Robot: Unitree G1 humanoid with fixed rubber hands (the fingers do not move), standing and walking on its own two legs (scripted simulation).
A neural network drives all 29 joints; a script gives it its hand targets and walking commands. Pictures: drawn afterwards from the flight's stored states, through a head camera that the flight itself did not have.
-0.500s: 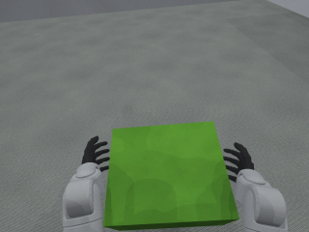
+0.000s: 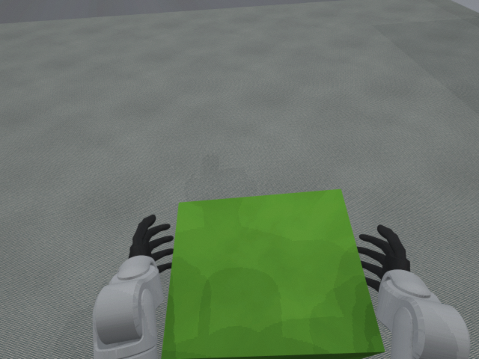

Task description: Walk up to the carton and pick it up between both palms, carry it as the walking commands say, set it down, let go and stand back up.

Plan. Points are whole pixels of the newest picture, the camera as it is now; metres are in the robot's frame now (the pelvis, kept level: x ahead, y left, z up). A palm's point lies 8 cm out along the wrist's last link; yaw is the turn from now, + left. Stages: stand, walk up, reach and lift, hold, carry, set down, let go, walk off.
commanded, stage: carry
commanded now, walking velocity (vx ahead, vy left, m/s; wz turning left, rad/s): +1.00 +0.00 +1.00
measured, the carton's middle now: (265, 277) +0.27 +0.00 +0.01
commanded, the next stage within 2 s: none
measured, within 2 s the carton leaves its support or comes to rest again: neither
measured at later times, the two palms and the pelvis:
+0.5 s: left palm (86, 188) +0.43 +0.36 +0.06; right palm (251, 147) +0.55 +0.02 +0.06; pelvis +0.26 +0.09 -0.02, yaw +24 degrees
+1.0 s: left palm (45, 124) +0.68 +0.58 +0.05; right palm (159, 86) +0.93 +0.33 +0.02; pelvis +0.63 +0.28 -0.05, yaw +51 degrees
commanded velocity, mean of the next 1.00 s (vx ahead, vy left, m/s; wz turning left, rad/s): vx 1.00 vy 0.00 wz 1.00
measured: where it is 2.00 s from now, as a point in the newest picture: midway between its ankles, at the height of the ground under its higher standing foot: (121, 172)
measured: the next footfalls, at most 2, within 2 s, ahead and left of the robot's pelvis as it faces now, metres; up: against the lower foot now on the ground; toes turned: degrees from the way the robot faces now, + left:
left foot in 0.14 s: +0.12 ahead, +0.16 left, +0.00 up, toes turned +19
right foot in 0.46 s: +0.28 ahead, -0.03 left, +0.00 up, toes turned +12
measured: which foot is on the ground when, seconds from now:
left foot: up 0.00-0.12, down 0.14-0.46, up 0.48-0.68, down 0.70-0.92, up 0.94-1.00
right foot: down 0.00-0.18, up 0.20-0.44, down 0.46-0.74, up 0.76-0.90, down 0.92-1.00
